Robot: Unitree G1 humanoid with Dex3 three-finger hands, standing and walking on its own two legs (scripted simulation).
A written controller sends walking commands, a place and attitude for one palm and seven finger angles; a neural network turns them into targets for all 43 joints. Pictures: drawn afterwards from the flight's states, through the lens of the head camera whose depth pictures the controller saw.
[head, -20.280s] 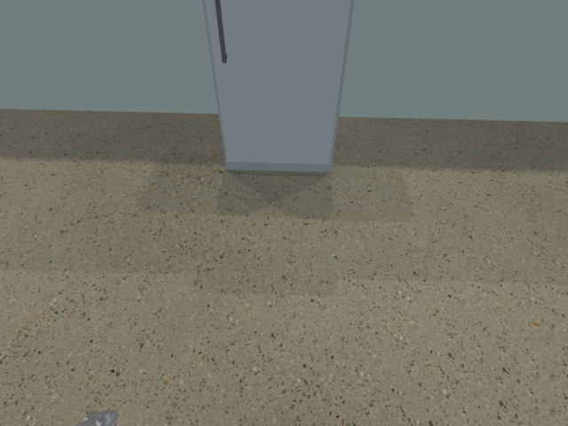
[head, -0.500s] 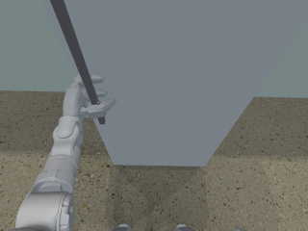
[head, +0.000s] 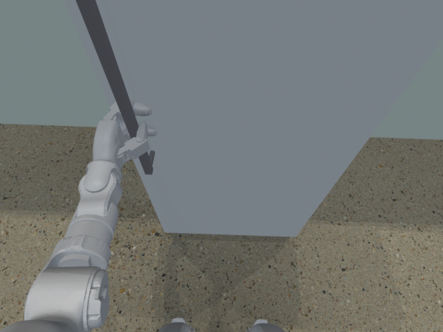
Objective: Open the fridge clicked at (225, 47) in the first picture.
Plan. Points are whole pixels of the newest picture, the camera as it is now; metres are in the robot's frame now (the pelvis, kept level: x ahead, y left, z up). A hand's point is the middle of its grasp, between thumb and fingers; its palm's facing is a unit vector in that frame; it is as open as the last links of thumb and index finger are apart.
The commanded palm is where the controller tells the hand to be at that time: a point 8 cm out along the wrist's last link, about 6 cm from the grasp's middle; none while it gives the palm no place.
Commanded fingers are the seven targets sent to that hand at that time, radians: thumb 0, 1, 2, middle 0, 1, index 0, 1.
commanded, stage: grip the handle and tug to test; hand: left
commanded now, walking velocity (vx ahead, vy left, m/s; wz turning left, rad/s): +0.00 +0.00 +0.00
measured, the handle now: (128, 99) +0.49 +0.17 +0.13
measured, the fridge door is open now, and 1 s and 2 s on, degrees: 0 2 28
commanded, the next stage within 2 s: pull the door a little, standing still in 0.44 s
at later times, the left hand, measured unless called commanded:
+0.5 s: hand (143, 144) +0.43 +0.14 +0.08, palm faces -0.03 -1.00 -0.01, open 5.4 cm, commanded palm +0.39 +0.19 +0.08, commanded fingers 0.00 0.90 0.90 -0.45 -1.40 -0.45 -1.40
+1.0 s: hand (141, 154) +0.41 +0.14 +0.08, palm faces -0.06 -1.00 -0.01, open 5.8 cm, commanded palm +0.34 +0.20 +0.08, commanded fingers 0.00 0.90 0.90 -0.45 -1.40 -0.45 -1.40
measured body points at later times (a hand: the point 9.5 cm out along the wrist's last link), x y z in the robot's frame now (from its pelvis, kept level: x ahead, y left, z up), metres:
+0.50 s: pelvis +0.03 +0.00 +0.01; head +0.09 +0.00 +0.45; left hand +0.43 +0.20 +0.08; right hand +0.10 -0.26 -0.11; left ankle +0.01 +0.11 -0.69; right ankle +0.00 -0.10 -0.69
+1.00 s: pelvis +0.06 +0.01 +0.02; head +0.11 +0.00 +0.47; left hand +0.40 +0.20 +0.08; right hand +0.16 -0.24 -0.08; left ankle +0.01 +0.11 -0.69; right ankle +0.00 -0.10 -0.69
